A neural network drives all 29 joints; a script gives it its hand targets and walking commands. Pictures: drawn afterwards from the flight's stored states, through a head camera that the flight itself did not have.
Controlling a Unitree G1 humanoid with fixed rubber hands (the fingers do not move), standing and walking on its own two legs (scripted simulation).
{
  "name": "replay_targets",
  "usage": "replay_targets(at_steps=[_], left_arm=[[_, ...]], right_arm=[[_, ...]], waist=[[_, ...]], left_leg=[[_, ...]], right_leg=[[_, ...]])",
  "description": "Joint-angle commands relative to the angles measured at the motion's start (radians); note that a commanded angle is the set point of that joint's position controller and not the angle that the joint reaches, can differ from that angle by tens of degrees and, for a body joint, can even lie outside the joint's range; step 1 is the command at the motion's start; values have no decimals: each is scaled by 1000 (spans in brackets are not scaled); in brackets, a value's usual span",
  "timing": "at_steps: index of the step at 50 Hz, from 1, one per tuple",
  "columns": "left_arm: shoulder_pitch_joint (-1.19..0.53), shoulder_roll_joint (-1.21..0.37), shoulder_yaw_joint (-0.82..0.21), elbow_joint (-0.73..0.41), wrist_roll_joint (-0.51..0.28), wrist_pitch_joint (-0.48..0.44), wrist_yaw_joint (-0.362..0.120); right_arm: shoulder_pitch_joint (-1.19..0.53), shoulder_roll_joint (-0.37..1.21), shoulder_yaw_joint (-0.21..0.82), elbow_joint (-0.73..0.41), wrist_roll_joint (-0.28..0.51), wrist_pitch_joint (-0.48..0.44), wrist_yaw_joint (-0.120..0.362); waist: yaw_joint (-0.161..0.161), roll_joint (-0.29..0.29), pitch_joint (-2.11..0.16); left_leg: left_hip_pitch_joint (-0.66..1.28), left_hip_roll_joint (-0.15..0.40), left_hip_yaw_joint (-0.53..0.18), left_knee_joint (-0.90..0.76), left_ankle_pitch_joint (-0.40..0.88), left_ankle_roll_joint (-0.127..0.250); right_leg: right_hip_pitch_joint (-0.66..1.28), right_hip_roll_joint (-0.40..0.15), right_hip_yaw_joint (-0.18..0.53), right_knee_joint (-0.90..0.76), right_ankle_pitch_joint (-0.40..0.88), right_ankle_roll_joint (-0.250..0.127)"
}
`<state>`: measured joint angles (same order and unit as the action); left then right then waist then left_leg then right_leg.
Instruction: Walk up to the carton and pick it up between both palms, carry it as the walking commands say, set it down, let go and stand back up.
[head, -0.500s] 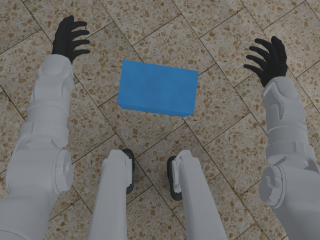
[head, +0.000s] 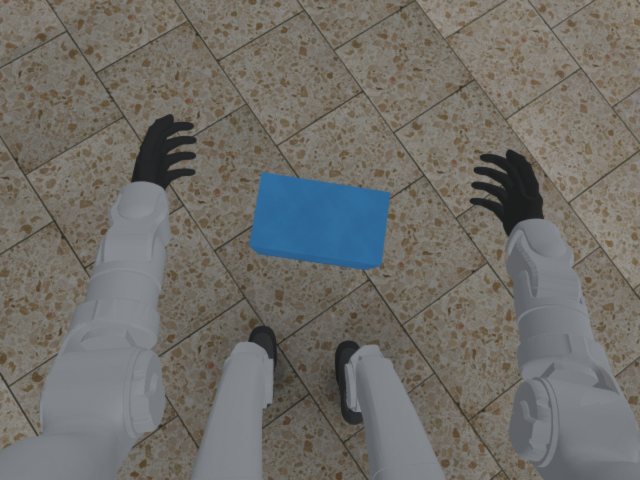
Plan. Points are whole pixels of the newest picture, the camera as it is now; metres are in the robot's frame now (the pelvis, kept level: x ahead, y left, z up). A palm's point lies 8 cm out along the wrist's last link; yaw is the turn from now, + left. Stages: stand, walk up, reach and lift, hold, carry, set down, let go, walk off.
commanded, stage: let go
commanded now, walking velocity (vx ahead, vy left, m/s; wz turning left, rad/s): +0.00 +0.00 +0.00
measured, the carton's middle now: (318, 225) +0.46 -0.03 -0.57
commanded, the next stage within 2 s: stand in 1.06 s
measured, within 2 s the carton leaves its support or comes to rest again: neither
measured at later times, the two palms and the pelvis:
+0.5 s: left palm (65, 339) +0.27 +0.22 +0.01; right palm (594, 356) +0.24 -0.24 +0.02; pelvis +0.06 -0.01 +0.09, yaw +0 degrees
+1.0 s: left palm (21, 418) +0.22 +0.24 +0.03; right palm (589, 383) +0.23 -0.22 +0.04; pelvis +0.06 +0.01 +0.10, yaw -1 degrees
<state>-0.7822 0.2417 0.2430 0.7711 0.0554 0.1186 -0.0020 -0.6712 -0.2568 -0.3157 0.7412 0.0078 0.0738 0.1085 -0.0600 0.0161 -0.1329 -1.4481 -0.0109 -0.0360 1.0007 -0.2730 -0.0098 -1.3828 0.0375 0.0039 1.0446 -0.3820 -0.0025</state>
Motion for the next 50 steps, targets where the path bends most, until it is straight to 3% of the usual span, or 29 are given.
replay_targets(at_steps=[1,6,13,18,23,28,34,43,50], left_arm=[[15,89,-22,-227,-4,-12,26],[229,61,-58,-376,-21,-16,34],[502,37,-69,-326,-29,-72,10],[706,35,-92,-305,-26,-115,-10],[863,40,-122,-365,-35,-139,-27],[953,49,-150,-410,-46,-123,-41],[981,41,-176,-450,-58,-56,-59],[989,45,-188,-466,-40,17,-61],[957,65,-172,-458,-41,4,-50]], right_arm=[[27,-199,11,-193,-2,-20,17],[224,-173,67,-298,16,-22,30],[490,-86,145,-268,24,-63,12],[679,-47,186,-296,26,-89,-14],[815,-36,203,-360,15,-99,-32],[877,-40,218,-393,-2,-81,-33],[854,-38,233,-397,-10,-16,-25],[839,-44,220,-398,-34,55,-23],[804,-55,233,-441,-28,110,-43]], waist=[[-12,47,-967],[-25,-15,-799],[8,-27,-451],[35,-36,-315],[44,-38,-195],[52,-29,-43],[62,-19,143],[57,-8,217],[55,-13,193]], left_leg=[[910,-24,-6,-43,461,-27],[889,-44,13,-160,355,-13],[883,-38,25,-294,250,-11],[1025,-38,28,-376,284,-16],[1238,-42,23,-463,355,-13],[1390,-38,23,-545,338,-9],[1469,-25,27,-602,189,-17],[1506,-17,24,-618,183,-11],[1537,-13,17,-594,227,-10]], right_leg=[[395,25,-47,-120,458,34],[653,18,0,-225,464,19],[836,-10,49,-372,453,32],[946,-21,58,-464,523,46],[1012,-5,46,-560,525,44],[1064,0,29,-648,416,32],[1085,-6,7,-700,207,8],[1144,9,-16,-690,186,-1],[1156,5,-5,-678,210,1]])
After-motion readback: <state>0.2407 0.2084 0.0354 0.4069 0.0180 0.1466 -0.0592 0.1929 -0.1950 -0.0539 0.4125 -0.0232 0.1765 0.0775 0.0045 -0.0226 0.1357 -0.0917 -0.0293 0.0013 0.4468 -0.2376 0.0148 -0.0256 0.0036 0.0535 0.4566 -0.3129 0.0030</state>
